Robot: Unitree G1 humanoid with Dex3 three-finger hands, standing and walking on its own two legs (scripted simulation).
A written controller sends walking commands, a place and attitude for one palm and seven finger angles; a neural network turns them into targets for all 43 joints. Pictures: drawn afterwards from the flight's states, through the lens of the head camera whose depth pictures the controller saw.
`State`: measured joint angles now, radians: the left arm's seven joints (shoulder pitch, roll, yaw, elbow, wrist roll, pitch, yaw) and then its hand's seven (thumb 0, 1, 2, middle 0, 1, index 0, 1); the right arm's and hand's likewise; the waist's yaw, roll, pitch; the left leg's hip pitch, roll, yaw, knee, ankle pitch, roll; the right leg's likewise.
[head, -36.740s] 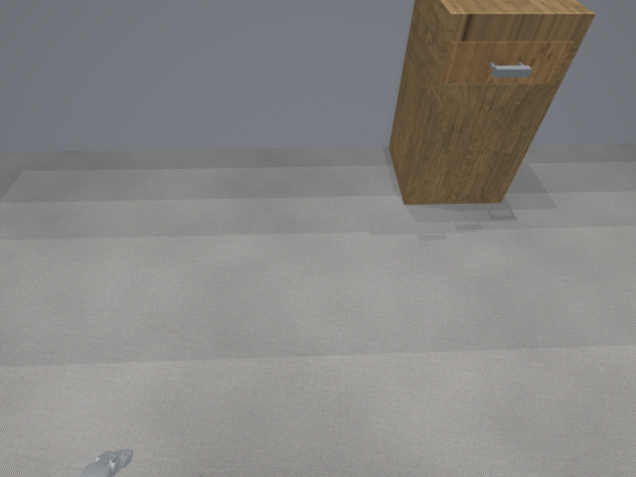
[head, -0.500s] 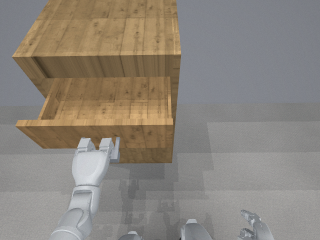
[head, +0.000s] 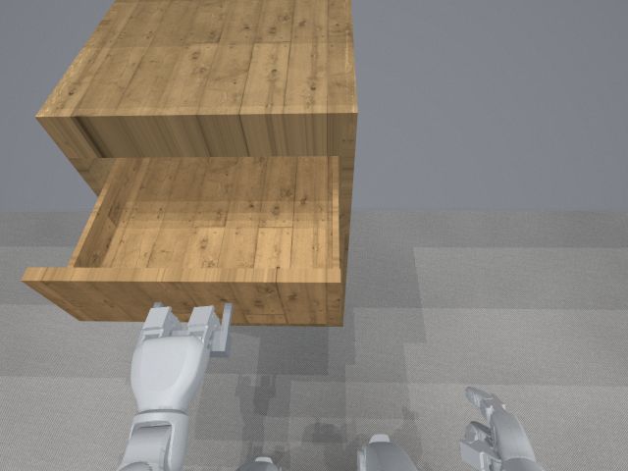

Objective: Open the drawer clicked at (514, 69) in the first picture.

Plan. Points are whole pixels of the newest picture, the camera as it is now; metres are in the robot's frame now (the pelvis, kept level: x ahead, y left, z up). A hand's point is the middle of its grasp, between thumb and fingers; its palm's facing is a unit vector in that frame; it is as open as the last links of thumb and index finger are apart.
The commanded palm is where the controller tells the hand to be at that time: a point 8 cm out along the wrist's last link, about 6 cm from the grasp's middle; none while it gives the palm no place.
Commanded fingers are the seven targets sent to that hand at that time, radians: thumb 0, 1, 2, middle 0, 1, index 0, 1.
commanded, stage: pull the drawer open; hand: left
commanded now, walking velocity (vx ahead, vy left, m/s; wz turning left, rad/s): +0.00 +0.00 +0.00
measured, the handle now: (189, 326) +0.31 +0.19 -0.03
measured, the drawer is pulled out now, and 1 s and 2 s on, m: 0.22 0.30 0.30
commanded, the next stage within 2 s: open the thumb to release the handle in 0.98 s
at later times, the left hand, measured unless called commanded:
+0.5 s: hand (182, 409) +0.21 +0.18 -0.05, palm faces -0.03 -0.10 -0.99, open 6.0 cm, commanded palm +0.15 +0.20 +0.00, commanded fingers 0.00 0.90 0.90 -0.40 -1.35 -0.40 -1.35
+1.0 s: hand (175, 441) +0.17 +0.18 -0.05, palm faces -0.03 -0.10 -0.99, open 6.1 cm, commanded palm +0.12 +0.19 +0.00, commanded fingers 0.00 0.90 0.90 -0.40 -1.35 -0.40 -1.35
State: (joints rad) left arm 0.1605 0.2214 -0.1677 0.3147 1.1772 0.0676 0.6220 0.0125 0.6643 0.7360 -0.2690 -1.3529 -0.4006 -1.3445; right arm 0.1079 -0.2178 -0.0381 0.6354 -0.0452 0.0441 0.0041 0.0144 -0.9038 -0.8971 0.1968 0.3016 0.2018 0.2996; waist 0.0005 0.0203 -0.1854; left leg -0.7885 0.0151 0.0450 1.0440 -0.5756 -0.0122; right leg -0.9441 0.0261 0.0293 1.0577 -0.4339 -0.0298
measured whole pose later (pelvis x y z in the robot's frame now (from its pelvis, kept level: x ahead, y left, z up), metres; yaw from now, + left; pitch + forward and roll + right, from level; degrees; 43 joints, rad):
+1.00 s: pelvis -0.01 -0.01 -0.02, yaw +0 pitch +18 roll +3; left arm 0.47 0.24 -0.12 0.06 1.18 -0.06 0.62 0.03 0.66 0.72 -0.24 -1.35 -0.39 -1.31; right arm 0.10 -0.21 -0.01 0.58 -0.08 0.01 0.02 0.02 -0.90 -0.90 0.20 0.30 0.20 0.30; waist 0.03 0.02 -0.19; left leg -0.85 0.01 0.04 1.15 -0.61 -0.03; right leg -1.02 0.03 0.03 1.18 -0.47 -0.05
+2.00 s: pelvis -0.03 -0.01 -0.01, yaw +2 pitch +17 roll +2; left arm 0.27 0.24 -0.19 0.22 1.18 0.04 0.65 0.00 -0.49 0.30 -0.34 -1.23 -0.32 -1.20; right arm 0.08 -0.21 -0.02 0.66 -0.06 0.02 -0.05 0.02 -0.90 -0.90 0.20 0.30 0.20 0.30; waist 0.05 0.02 -0.16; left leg -0.85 -0.01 0.01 1.12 -0.56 -0.03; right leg -0.99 0.00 0.00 1.13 -0.43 -0.04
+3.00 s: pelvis -0.01 +0.00 +0.03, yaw +1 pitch +10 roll +2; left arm 0.38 0.28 -0.20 0.02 1.13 0.04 0.52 0.00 -0.49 0.30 -0.32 -1.20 -0.35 -1.21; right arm 0.09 -0.22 -0.01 0.60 -0.05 0.05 -0.01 0.02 -0.90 -0.90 0.20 0.30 0.20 0.30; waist 0.07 0.04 -0.11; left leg -0.57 0.00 0.02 0.90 -0.50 -0.01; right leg -0.72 0.01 0.02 0.92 -0.38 -0.03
